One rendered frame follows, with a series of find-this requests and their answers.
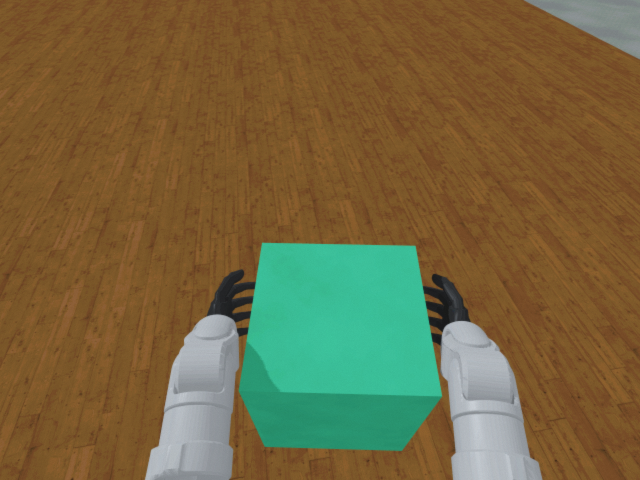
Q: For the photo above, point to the left robot forearm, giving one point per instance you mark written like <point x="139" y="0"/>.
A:
<point x="194" y="440"/>

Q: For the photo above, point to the right robot hand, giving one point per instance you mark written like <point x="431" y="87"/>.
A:
<point x="452" y="309"/>

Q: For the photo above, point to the right robot forearm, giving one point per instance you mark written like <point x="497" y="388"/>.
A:
<point x="489" y="434"/>

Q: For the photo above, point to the carton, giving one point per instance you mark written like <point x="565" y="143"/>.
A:
<point x="339" y="352"/>

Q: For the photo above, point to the left robot hand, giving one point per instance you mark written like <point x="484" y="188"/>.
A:
<point x="223" y="304"/>

